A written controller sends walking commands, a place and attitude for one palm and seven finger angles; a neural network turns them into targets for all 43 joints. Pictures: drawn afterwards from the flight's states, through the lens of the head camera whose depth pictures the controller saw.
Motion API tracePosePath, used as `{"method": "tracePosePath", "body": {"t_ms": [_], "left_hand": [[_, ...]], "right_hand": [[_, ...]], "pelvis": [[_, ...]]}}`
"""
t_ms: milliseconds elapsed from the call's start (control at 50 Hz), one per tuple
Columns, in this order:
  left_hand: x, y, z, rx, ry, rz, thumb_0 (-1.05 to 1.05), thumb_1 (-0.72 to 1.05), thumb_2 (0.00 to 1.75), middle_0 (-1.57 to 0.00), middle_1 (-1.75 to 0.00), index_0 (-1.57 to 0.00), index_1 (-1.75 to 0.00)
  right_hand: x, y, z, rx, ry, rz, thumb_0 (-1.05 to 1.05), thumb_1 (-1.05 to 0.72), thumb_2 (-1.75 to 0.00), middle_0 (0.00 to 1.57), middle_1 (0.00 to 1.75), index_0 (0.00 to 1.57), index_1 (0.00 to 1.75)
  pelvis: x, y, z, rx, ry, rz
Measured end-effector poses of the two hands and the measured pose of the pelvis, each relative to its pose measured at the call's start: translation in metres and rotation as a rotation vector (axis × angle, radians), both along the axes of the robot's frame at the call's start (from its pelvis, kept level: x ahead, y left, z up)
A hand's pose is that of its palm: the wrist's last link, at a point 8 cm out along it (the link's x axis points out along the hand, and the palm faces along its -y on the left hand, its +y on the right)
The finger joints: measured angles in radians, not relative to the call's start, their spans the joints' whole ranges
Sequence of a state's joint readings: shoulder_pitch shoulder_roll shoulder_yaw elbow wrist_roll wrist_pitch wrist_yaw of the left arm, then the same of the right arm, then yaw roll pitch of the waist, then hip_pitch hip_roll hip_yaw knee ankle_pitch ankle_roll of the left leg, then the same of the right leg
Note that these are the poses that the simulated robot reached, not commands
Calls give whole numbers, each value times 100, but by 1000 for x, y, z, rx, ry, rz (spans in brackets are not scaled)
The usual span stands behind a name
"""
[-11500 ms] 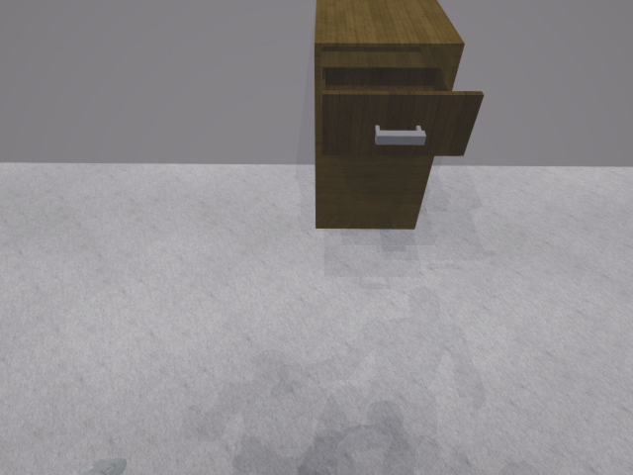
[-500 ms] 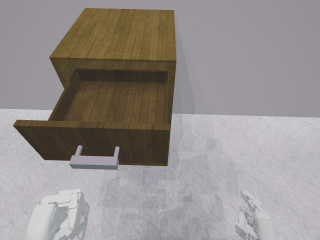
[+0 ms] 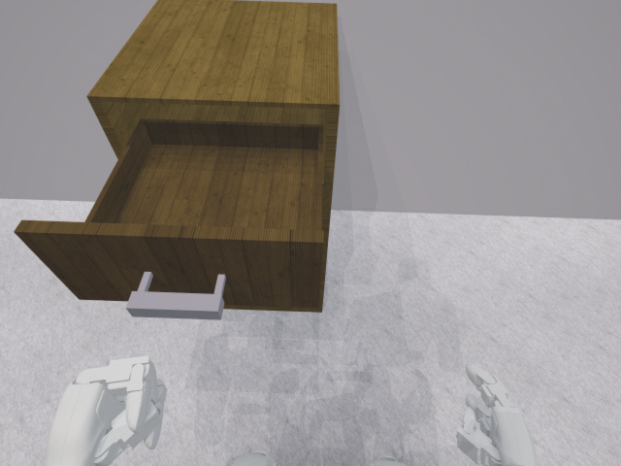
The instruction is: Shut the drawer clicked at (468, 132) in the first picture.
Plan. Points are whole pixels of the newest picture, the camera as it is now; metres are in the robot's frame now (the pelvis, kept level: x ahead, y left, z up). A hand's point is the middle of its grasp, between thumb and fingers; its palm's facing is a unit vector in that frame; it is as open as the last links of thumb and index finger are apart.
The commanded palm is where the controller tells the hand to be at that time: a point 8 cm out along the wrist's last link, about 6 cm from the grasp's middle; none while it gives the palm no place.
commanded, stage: bring the fist close to the handle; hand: left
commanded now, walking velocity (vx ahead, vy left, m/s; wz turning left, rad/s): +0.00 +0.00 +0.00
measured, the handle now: (180, 292) +0.34 +0.21 +0.00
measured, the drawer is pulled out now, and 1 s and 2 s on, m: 0.30 0.30 0.26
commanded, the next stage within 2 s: push the drawer shut in 1.14 s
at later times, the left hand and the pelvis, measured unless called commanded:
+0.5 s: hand (182, 388) +0.21 +0.17 +0.02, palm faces +0.02 -1.00 -0.03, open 3.3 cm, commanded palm +0.19 +0.22 +0.02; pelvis -0.01 +0.01 -0.03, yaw -1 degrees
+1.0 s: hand (194, 365) +0.24 +0.17 +0.00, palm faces +0.01 -1.00 -0.04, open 3.3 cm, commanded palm +0.22 +0.22 +0.00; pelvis -0.01 +0.01 -0.04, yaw -1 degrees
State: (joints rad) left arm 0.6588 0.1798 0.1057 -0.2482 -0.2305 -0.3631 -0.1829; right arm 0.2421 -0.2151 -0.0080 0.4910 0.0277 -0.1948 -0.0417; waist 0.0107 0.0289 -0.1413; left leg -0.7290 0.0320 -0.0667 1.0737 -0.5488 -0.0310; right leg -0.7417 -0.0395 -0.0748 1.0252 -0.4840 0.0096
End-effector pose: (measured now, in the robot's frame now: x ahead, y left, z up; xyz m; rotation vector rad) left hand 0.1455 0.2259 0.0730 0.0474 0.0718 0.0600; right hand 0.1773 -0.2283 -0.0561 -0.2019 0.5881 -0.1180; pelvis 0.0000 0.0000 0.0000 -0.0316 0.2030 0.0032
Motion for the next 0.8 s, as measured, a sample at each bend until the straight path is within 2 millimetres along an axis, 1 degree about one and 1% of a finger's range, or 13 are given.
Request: {"method": "tracePosePath", "body": {"t_ms": [180,420,600,800], "left_hand": [[17,-2,-16,-13,-20,-27,2,90,90,-140,-160,-140,-160],[30,0,-40,-9,-28,-23,2,90,90,-140,-160,-140,-160],[49,-7,-58,-15,-34,-52,2,90,90,-140,-160,-140,-160],[72,-4,-79,-10,-31,-51,2,90,90,-140,-160,-140,-160]], "right_hand": [[-8,-1,-13,-17,40,-9,2,-91,-90,20,30,21,30],[-14,7,-33,-18,76,8,2,-91,-90,21,30,21,30],[-19,8,-48,-26,113,17,2,-91,-90,21,30,21,30],[-28,1,-64,-43,166,16,2,-91,-90,21,30,21,30]], "pelvis": [[-3,4,-10,-3,33,-4],[-10,9,-25,-5,79,-9],[-15,10,-36,-5,113,-11],[-18,9,-46,-6,148,-14]]}}
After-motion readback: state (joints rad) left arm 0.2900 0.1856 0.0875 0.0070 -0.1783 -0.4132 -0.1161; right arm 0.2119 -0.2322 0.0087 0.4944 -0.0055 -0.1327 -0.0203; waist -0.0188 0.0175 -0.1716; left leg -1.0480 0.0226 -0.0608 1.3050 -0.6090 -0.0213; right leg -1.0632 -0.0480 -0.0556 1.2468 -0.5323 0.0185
